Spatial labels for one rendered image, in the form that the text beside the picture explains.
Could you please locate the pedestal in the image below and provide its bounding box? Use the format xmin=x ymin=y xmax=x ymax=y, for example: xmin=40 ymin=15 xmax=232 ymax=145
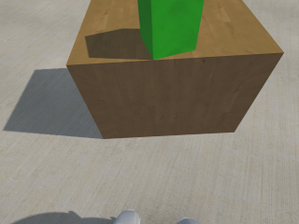
xmin=66 ymin=0 xmax=284 ymax=139

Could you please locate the carton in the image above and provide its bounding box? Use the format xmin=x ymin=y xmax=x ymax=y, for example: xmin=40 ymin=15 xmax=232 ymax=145
xmin=137 ymin=0 xmax=205 ymax=60

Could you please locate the left robot thigh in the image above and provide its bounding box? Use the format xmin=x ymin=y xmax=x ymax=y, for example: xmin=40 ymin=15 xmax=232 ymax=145
xmin=113 ymin=210 xmax=141 ymax=224

